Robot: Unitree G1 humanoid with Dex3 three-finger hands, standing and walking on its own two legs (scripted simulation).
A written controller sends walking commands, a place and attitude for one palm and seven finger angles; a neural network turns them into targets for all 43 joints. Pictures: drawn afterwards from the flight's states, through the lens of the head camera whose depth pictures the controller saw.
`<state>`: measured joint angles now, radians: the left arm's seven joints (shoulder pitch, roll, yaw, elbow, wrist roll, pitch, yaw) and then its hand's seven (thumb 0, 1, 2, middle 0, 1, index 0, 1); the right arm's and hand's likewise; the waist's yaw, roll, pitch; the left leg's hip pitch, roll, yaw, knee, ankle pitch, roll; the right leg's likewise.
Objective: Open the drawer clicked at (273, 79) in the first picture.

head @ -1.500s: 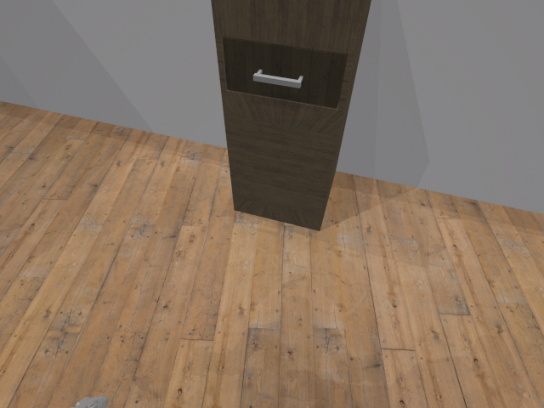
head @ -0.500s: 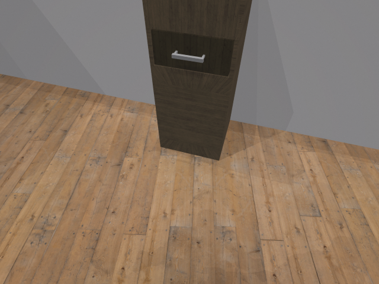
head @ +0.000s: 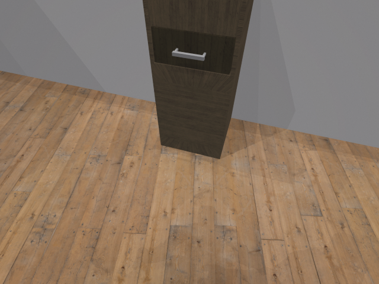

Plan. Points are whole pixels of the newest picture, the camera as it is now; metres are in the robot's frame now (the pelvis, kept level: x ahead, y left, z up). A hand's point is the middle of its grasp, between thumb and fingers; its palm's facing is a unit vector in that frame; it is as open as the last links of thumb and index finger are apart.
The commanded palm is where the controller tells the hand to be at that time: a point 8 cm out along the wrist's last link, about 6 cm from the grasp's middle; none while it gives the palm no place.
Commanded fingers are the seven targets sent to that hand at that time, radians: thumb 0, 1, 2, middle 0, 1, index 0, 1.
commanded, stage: walk to a spot facing it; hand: left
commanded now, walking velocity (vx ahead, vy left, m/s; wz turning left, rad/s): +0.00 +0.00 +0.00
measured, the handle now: (189, 53) +1.06 +0.07 -0.03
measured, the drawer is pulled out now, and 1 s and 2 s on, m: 0.00 0.00 0.00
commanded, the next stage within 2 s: turn to face it in 0.52 s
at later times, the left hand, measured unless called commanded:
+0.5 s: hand out of the picture +0.03 +0.25 -0.19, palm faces +0.16 -0.97 -0.18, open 7.4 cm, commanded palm none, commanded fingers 0.00 0.90 0.90 -0.20 -0.30 -0.20 -0.30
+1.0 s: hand (115, 233) +0.28 +0.23 -0.19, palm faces +0.11 -0.97 -0.21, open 7.3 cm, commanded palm none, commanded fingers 0.00 0.90 0.90 -0.20 -0.30 -0.20 -0.30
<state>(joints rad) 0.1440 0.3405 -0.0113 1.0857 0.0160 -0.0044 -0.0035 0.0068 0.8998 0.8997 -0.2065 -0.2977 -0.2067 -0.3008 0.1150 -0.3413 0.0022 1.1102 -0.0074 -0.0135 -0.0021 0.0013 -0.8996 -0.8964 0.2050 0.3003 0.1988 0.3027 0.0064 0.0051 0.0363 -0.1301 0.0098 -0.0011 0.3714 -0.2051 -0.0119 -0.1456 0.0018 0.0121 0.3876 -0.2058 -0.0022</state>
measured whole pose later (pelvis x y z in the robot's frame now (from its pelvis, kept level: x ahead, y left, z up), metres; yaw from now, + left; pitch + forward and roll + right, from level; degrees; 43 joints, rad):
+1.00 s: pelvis +0.23 +0.05 -0.02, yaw +4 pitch -1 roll -1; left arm 0.20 0.15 0.05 0.99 0.03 0.00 0.02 0.00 0.91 0.90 -0.20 -0.30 -0.20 -0.30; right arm 0.22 -0.17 -0.05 1.05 -0.02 0.01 -0.03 0.00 -0.90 -0.90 0.20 0.30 0.20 0.30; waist 0.00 0.03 0.10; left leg -0.41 0.07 0.04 1.15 -0.46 -0.03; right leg -0.37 0.05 -0.08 0.57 -0.18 -0.08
